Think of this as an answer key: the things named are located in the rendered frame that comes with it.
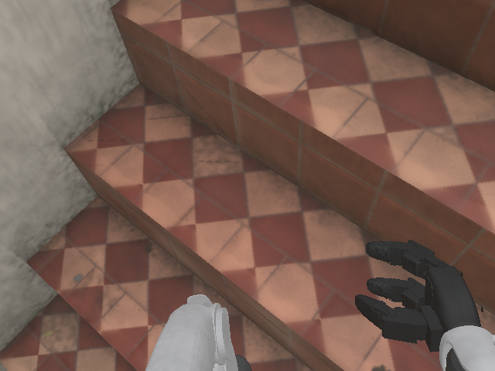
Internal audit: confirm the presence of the robot left foot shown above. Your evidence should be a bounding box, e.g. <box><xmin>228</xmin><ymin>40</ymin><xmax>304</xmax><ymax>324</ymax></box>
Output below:
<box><xmin>235</xmin><ymin>355</ymin><xmax>252</xmax><ymax>371</ymax></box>

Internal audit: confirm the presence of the robot right forearm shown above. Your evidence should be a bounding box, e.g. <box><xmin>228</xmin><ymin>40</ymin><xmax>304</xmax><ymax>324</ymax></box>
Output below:
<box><xmin>439</xmin><ymin>325</ymin><xmax>495</xmax><ymax>371</ymax></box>

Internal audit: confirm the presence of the left robot thigh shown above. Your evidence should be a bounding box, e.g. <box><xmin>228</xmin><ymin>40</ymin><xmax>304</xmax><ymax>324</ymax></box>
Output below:
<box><xmin>145</xmin><ymin>301</ymin><xmax>232</xmax><ymax>371</ymax></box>

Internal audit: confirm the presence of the right robot hand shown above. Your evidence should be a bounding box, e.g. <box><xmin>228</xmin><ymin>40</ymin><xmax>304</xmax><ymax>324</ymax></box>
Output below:
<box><xmin>355</xmin><ymin>240</ymin><xmax>483</xmax><ymax>352</ymax></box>

